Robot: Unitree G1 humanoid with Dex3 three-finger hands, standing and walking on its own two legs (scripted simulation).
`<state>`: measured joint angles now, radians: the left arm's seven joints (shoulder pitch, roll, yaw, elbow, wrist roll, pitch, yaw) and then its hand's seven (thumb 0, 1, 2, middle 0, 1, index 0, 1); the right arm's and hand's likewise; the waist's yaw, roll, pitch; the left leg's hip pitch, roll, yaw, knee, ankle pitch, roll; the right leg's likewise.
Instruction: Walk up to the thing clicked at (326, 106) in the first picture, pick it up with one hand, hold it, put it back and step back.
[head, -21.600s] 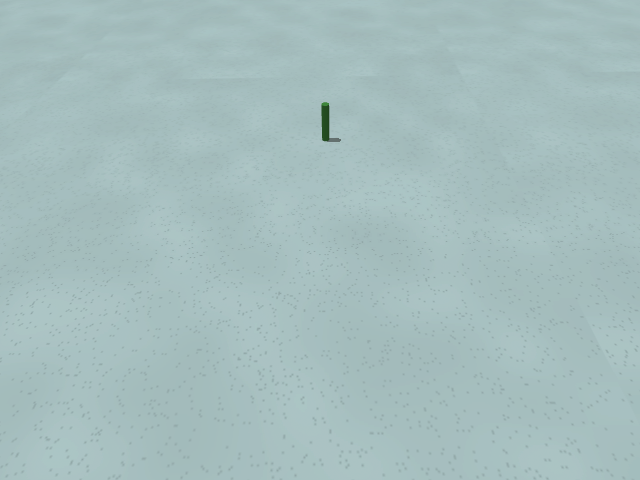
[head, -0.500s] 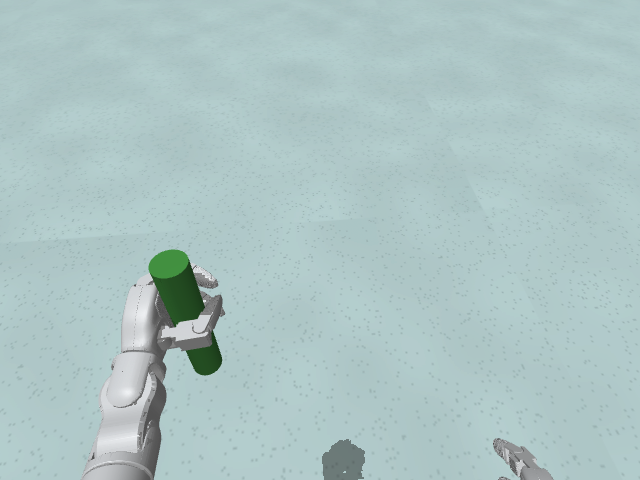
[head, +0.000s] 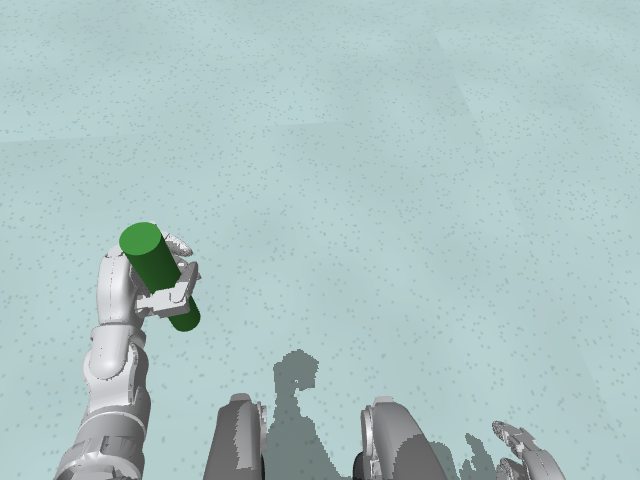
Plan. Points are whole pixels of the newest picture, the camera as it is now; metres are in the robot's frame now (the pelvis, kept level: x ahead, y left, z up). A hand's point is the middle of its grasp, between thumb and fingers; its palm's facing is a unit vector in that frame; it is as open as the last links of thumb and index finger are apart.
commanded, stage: crouch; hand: left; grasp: from the side
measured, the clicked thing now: (167, 285) +0.37 +0.20 -0.03
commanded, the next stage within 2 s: lower in 1.26 s
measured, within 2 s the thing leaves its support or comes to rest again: neither
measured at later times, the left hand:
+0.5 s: hand (202, 319) +0.39 +0.20 -0.24, palm faces +0.10 -0.99 -0.03, open 5.6 cm
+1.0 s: hand (213, 321) +0.42 +0.20 -0.34, palm faces +0.09 -1.00 -0.03, open 5.6 cm
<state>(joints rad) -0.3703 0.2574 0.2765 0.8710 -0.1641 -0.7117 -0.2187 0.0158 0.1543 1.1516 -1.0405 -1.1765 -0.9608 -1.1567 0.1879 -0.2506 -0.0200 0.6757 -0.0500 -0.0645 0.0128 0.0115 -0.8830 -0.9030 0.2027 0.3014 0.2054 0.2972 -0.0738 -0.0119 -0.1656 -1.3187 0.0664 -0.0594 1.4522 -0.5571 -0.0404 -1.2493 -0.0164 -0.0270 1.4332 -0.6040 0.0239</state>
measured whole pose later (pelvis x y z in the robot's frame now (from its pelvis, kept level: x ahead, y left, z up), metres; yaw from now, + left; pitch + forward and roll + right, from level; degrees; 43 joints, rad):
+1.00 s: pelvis -0.05 +0.00 -0.29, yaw -6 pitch +28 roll -6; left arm -0.68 0.48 0.52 1.14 -0.08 -0.76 -0.22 0.01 0.15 1.16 -1.05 -1.17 -0.97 -1.15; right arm 0.08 -0.28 0.09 0.75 -0.15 0.01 0.10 0.01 -0.90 -0.91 0.20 0.30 0.21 0.30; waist -0.15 -0.05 -0.03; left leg -2.25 0.04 -0.20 2.40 -0.66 -0.07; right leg -2.16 0.04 -0.05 2.37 -0.70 0.04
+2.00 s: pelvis -0.05 +0.02 -0.33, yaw -12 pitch +18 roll -12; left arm -0.64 0.68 0.53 1.25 -0.09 -0.91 -0.15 0.01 0.14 1.17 -1.05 -1.16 -0.97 -1.14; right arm -0.07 -0.35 0.31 0.64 -0.27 0.04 0.14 0.00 -0.92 -0.91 0.21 0.30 0.21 0.30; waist -0.23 -0.17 0.19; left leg -2.26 0.02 -0.33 2.60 -0.68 -0.07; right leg -2.12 0.08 -0.13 2.46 -0.70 0.07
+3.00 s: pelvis -0.06 +0.03 -0.33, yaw -15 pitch +13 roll -16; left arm -0.65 0.78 0.51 1.38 -0.09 -1.05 -0.03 0.02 0.16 0.96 -1.06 -1.06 -0.98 -1.03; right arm -0.14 -0.36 0.45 0.58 -0.34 0.03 0.15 0.00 -0.90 -0.90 0.21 0.30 0.21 0.30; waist -0.25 -0.24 0.26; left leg -2.24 0.03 -0.40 2.65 -0.69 -0.04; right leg -2.06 0.11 -0.19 2.44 -0.67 0.08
